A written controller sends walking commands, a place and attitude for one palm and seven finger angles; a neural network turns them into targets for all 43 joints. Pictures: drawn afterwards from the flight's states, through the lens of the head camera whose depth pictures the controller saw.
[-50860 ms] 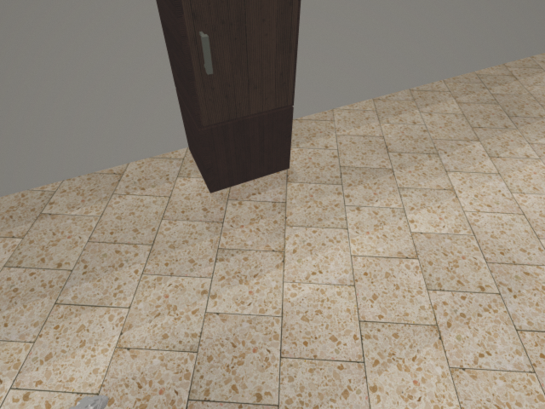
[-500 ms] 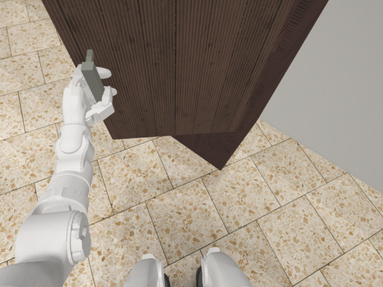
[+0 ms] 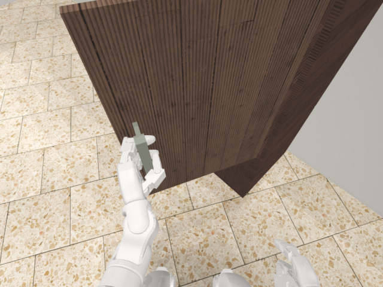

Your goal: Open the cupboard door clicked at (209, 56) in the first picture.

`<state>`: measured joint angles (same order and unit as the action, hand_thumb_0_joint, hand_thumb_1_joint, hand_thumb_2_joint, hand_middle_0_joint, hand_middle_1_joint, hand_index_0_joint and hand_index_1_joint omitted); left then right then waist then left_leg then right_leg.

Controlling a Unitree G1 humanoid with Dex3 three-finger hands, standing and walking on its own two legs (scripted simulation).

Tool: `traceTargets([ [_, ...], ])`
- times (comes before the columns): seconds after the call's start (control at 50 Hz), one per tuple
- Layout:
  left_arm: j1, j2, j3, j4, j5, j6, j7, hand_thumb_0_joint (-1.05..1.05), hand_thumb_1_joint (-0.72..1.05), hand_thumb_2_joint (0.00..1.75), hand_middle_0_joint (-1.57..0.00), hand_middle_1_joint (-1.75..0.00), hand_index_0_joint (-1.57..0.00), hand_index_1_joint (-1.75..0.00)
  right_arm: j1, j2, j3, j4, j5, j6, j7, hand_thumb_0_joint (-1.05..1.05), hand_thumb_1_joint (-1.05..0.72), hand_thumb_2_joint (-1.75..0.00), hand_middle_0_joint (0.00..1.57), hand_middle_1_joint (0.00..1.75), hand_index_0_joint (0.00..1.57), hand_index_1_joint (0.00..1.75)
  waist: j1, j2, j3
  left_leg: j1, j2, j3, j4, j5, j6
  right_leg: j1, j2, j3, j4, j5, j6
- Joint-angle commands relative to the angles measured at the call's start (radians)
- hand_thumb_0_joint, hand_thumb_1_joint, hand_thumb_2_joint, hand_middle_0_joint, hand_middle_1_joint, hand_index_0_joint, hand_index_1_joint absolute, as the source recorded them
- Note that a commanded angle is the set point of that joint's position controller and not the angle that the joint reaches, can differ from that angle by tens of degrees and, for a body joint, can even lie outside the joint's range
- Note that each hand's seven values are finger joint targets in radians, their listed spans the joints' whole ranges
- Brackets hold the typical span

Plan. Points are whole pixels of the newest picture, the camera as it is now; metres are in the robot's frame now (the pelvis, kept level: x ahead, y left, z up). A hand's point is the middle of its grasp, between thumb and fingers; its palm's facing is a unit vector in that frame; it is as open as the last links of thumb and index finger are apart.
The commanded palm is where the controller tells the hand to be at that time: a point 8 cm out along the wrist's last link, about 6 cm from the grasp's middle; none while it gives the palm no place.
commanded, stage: pull the door open along its arc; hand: left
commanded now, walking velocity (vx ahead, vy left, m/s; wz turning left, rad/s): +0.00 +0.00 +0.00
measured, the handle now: (143, 149) +0.39 +0.12 +0.04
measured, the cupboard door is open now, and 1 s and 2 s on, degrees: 66 81 84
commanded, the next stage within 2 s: open thumb and fingers to let go in 0.32 s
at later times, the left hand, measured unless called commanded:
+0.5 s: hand (187, 208) +0.27 +0.02 +0.04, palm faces +0.31 -0.95 -0.05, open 6.0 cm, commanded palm +0.22 +0.07 +0.04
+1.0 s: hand (185, 204) +0.27 +0.03 +0.04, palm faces +0.34 -0.94 -0.04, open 13.1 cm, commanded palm +0.23 +0.07 +0.04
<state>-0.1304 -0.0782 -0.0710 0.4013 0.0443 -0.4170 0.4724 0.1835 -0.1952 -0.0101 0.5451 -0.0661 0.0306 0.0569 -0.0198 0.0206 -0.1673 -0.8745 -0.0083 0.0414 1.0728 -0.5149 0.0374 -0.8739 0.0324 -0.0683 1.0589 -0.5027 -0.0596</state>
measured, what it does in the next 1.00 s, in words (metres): stands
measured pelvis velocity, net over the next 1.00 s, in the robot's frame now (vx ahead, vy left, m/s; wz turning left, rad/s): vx -0.01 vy -0.05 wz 0.07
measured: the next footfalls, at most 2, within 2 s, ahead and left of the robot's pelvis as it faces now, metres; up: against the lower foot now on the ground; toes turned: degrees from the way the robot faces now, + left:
none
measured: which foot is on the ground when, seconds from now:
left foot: down 0.00-1.00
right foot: down 0.00-1.00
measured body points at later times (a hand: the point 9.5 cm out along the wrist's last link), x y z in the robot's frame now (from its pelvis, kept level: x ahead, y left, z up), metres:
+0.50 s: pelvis +0.00 -0.04 +0.00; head +0.05 -0.07 +0.45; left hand +0.24 +0.07 +0.04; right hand +0.18 -0.25 -0.10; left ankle +0.00 +0.10 -0.66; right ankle +0.00 -0.08 -0.66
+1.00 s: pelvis -0.01 -0.05 +0.00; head +0.05 -0.07 +0.44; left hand +0.25 +0.08 +0.04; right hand +0.17 -0.25 -0.11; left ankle +0.00 +0.10 -0.66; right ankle +0.00 -0.08 -0.66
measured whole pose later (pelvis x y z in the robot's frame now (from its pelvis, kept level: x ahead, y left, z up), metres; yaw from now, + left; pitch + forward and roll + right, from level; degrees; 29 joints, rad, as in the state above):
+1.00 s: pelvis -0.01 -0.05 +0.00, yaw +4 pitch +16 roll +2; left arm 0.13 -0.09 -0.26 0.19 0.09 -0.35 0.54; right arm 0.20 -0.20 0.00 0.58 -0.07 -0.08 0.01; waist -0.01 0.04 -0.16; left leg -0.85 -0.02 -0.02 1.05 -0.48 -0.03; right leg -0.85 0.02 -0.13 1.08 -0.51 -0.12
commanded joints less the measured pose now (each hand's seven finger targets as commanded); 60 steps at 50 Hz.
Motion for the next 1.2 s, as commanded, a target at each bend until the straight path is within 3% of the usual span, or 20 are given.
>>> traceTargets([
  [0.0,-0.152,-0.042,-0.059,-0.271,0.067,-0.041,0.114,0.00,0.90,0.90,-0.40,-1.35,-0.40,-1.35,0.013,-0.090,-0.036,-0.102,-0.009,-0.040,-0.012,0.00,-0.90,-0.90,0.20,0.30,0.20,0.30,0.001,-0.052,-0.335,0.192,-0.006,-0.053,-0.107,0.351,-0.029,0.264,-0.020,0.047,-0.133,0.428,0.028],
  [0.02,-0.147,-0.045,-0.075,-0.272,0.082,-0.033,0.115,0.00,0.90,0.90,-0.40,-1.35,-0.40,-1.35,0.019,-0.090,-0.036,-0.102,-0.013,-0.044,-0.017,0.00,-0.90,-0.90,0.20,0.30,0.20,0.30,-0.009,-0.085,-0.327,0.184,-0.006,-0.058,-0.105,0.347,-0.026,0.272,-0.020,0.051,-0.141,0.435,0.028],
  [0.06,-0.088,-0.079,-0.127,-0.320,0.099,-0.028,0.110,0.00,0.90,0.90,-0.40,-1.35,-0.40,-1.35,0.000,-0.080,-0.035,-0.110,-0.013,-0.055,-0.020,0.00,-0.90,-0.90,0.20,0.30,0.20,0.30,-0.002,-0.063,-0.349,0.202,-0.008,-0.051,-0.107,0.343,-0.025,0.293,-0.028,0.060,-0.149,0.450,0.029],
  [0.12,0.017,-0.116,-0.184,-0.353,0.102,-0.011,0.094,0.00,0.90,0.90,-0.40,-1.35,-0.40,-1.35,-0.011,-0.071,-0.028,-0.121,-0.010,-0.074,-0.024,0.00,-0.90,-0.90,0.20,0.30,0.20,0.30,-0.009,-0.100,-0.308,0.184,-0.009,-0.058,-0.111,0.321,-0.024,0.314,-0.039,0.068,-0.170,0.469,0.034],
  [0.18,0.084,-0.136,-0.218,-0.402,0.091,-0.004,0.088,0.00,0.90,0.90,-0.40,-1.35,-0.40,-1.35,-0.034,-0.062,-0.018,-0.129,-0.006,-0.095,-0.026,0.00,-0.90,-0.90,0.20,0.30,0.20,0.30,-0.008,-0.074,-0.278,0.172,-0.013,-0.061,-0.115,0.267,-0.027,0.313,-0.052,0.085,-0.191,0.438,0.042],
  [0.32,0.351,-0.165,-0.261,-0.508,0.062,0.028,0.067,0.00,0.90,0.90,-0.40,-1.35,-0.40,-1.35,-0.060,-0.046,-0.003,-0.158,0.005,-0.145,-0.021,0.00,-0.90,-0.90,0.20,0.30,0.20,0.30,0.015,-0.108,-0.246,0.129,-0.026,-0.074,-0.108,0.231,-0.036,0.371,-0.077,0.127,-0.227,0.462,0.053],
  [0.38,0.227,-0.125,-0.217,-0.503,0.059,0.030,0.090,0.00,0.90,0.90,-0.40,-1.35,-0.40,-1.35,-0.066,-0.051,-0.002,-0.140,0.001,-0.152,-0.032,0.00,-0.90,-0.90,0.20,0.30,0.20,0.30,-0.005,-0.113,-0.200,0.088,-0.030,-0.078,-0.079,0.172,-0.039,0.316,-0.092,0.172,-0.252,0.351,0.061],
  [0.4,0.130,-0.094,-0.184,-0.484,0.057,0.026,0.103,0.00,0.90,0.90,-0.40,-1.35,-0.40,-1.35,-0.068,-0.054,0.000,-0.125,-0.001,-0.154,-0.038,0.00,-0.90,-0.90,0.20,0.30,0.20,0.30,-0.019,-0.113,-0.176,0.063,-0.031,-0.078,-0.064,0.147,-0.039,0.290,-0.100,0.192,-0.263,0.306,0.066],
  [0.42,0.112,-0.076,-0.161,-0.484,0.057,0.022,0.110,0.00,0.83,0.87,-0.40,-1.34,-0.40,-1.34,-0.075,-0.053,-0.002,-0.121,-0.001,-0.155,-0.042,0.00,-0.90,-0.90,0.20,0.30,0.20,0.30,-0.007,-0.116,-0.171,0.053,-0.034,-0.082,-0.059,0.139,-0.039,0.294,-0.100,0.204,-0.269,0.268,0.061],
  [0.5,0.155,-0.103,-0.176,-0.459,0.055,0.013,0.100,0.00,0.55,0.75,-0.38,-1.31,-0.38,-1.31,-0.064,-0.051,-0.009,-0.121,-0.002,-0.165,-0.042,0.00,-0.90,-0.90,0.20,0.30,0.20,0.30,-0.001,-0.127,-0.245,0.044,-0.037,-0.078,-0.053,0.158,-0.040,0.348,-0.118,0.226,-0.256,0.360,0.075],
  [0.52,0.172,-0.091,-0.169,-0.454,0.051,0.016,0.092,0.00,0.48,0.72,-0.37,-1.30,-0.37,-1.30,-0.056,-0.054,-0.011,-0.127,0.000,-0.164,-0.043,0.00,-0.90,-0.90,0.20,0.30,0.20,0.30,0.001,-0.151,-0.244,0.031,-0.037,-0.081,-0.054,0.161,-0.041,0.373,-0.121,0.231,-0.257,0.382,0.076],
  [0.56,0.154,-0.101,-0.184,-0.463,0.051,0.013,0.083,0.00,0.34,0.66,-0.36,-1.29,-0.36,-1.29,-0.055,-0.056,-0.013,-0.122,0.002,-0.161,-0.042,0.00,-0.90,-0.90,0.20,0.30,0.20,0.30,-0.007,-0.129,-0.248,0.033,-0.036,-0.078,-0.051,0.163,-0.041,0.374,-0.129,0.245,-0.259,0.403,0.081],
  [0.64,0.144,-0.084,-0.176,-0.466,0.053,0.011,0.076,0.00,0.06,0.54,-0.34,-1.26,-0.34,-1.26,-0.047,-0.060,-0.015,-0.122,0.002,-0.159,-0.043,0.00,-0.90,-0.90,0.20,0.30,0.20,0.30,-0.004,-0.132,-0.257,0.026,-0.035,-0.080,-0.049,0.162,-0.040,0.378,-0.133,0.245,-0.254,0.402,0.081],
  [0.7,0.107,-0.093,-0.188,-0.450,0.056,0.007,0.074,0.00,-0.15,0.45,-0.32,-1.24,-0.32,-1.24,-0.048,-0.063,-0.016,-0.120,0.002,-0.159,-0.044,0.00,-0.90,-0.90,0.20,0.30,0.20,0.30,-0.018,-0.146,-0.233,0.023,-0.033,-0.082,-0.048,0.144,-0.037,0.347,-0.132,0.240,-0.260,0.351,0.083],
  [0.8,0.106,-0.086,-0.178,-0.448,0.050,0.001,0.075,0.00,-0.50,0.30,-0.30,-1.20,-0.30,-1.20,-0.047,-0.064,-0.018,-0.122,0.002,-0.161,-0.046,0.00,-0.90,-0.90,0.20,0.30,0.20,0.30,-0.009,-0.140,-0.258,0.022,-0.034,-0.081,-0.046,0.143,-0.035,0.353,-0.133,0.240,-0.257,0.340,0.082],
  [0.84,0.131,-0.088,-0.175,-0.439,0.050,0.005,0.074,0.00,-0.50,0.30,-0.30,-1.20,-0.30,-1.20,-0.045,-0.064,-0.018,-0.124,0.004,-0.159,-0.046,0.00,-0.90,-0.90,0.20,0.30,0.20,0.30,-0.001,-0.139,-0.263,0.024,-0.035,-0.079,-0.051,0.154,-0.037,0.363,-0.129,0.231,-0.249,0.360,0.077],
  [0.9,0.099,-0.081,-0.170,-0.437,0.044,0.007,0.077,0.00,-0.50,0.30,-0.27,-1.05,-0.27,-1.05,-0.044,-0.065,-0.017,-0.123,0.005,-0.157,-0.047,0.00,-0.90,-0.90,0.20,0.30,0.20,0.30,-0.010,-0.155,-0.239,0.025,-0.035,-0.078,-0.052,0.139,-0.035,0.343,-0.128,0.229,-0.261,0.315,0.079],
  [1.0,0.063,-0.111,-0.195,-0.419,0.053,0.010,0.089,0.00,-0.50,0.30,-0.23,-0.80,-0.23,-0.80,-0.047,-0.065,-0.014,-0.124,0.003,-0.160,-0.045,0.00,-0.90,-0.90,0.20,0.30,0.20,0.30,-0.013,-0.125,-0.242,0.052,-0.033,-0.075,-0.056,0.143,-0.030,0.302,-0.115,0.199,-0.251,0.278,0.071],
  [1.08,0.101,-0.121,-0.195,-0.412,0.054,0.017,0.094,0.00,-0.50,0.30,-0.20,-0.60,-0.20,-0.60,-0.044,-0.065,-0.015,-0.133,0.003,-0.157,-0.042,0.00,-0.90,-0.90,0.20,0.30,0.20,0.30,0.003,-0.112,-0.262,0.079,-0.032,-0.073,-0.070,0.170,-0.030,0.303,-0.099,0.166,-0.228,0.313,0.063],
  [1.18,0.101,-0.143,-0.211,-0.414,0.055,0.025,0.099,0.00,-0.50,0.30,-0.16,-0.35,-0.16,-0.35,-0.042,-0.066,-0.012,-0.139,0.003,-0.155,-0.038,0.00,-0.90,-0.90,0.20,0.30,0.20,0.30,0.002,-0.111,-0.244,0.104,-0.030,-0.075,-0.080,0.182,-0.028,0.268,-0.079,0.121,-0.209,0.298,0.052],
])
